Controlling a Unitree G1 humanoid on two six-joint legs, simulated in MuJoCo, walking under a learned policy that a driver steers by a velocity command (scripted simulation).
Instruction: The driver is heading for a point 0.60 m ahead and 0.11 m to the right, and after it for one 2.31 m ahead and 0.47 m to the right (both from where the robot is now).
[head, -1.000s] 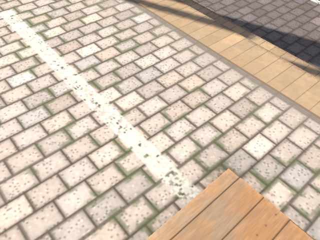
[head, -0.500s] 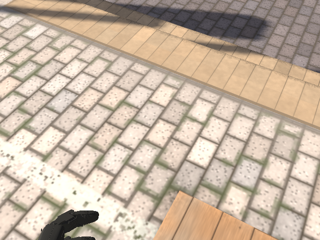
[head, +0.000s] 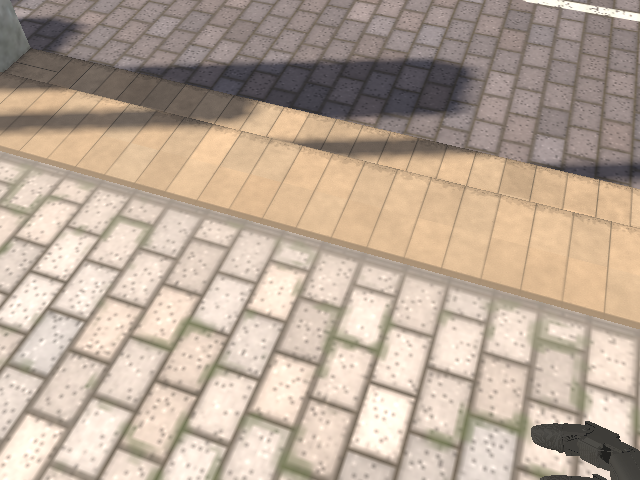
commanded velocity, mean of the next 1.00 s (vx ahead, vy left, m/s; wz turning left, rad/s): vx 0.42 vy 0.00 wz -0.21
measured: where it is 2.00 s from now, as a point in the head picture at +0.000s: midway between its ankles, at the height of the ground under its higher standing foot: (408, 449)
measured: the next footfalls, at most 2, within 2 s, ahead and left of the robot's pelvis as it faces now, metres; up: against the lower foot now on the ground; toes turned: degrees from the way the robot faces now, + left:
left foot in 0.04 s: +0.18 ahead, +0.11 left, -0.05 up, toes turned -4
right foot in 0.58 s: +0.46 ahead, -0.11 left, -0.05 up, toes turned -11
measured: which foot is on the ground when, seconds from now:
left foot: up 0.00-0.02, down 0.04-0.58, up 0.60-1.00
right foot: down 0.00-0.04, up 0.06-0.56, down 0.58-1.00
